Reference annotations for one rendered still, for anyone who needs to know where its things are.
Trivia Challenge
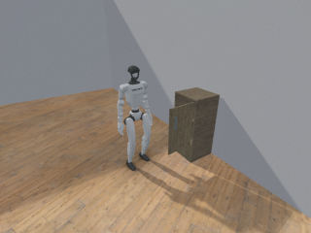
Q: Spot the left robot upper arm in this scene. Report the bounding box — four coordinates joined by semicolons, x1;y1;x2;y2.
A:
141;81;148;101

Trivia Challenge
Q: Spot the handle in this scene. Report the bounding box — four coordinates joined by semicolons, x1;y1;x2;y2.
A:
172;116;178;130

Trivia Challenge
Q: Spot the cupboard door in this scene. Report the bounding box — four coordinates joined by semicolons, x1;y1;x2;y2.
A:
168;102;194;154

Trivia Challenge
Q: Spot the right robot forearm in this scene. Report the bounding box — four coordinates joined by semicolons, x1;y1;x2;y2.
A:
117;101;123;122

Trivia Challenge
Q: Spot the right robot shin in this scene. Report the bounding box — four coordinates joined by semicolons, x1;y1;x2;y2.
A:
127;142;135;163

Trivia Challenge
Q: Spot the humanoid robot head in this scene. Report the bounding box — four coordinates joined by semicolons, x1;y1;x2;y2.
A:
127;65;140;84

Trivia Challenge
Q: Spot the left robot hand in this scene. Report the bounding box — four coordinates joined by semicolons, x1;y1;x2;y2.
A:
147;113;153;125

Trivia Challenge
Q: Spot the left robot forearm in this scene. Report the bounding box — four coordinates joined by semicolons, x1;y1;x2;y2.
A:
143;99;151;114

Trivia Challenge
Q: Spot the right robot hand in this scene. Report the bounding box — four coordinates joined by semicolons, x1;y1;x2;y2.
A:
118;121;124;135

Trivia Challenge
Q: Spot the right robot upper arm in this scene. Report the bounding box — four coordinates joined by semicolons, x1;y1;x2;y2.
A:
118;83;128;106

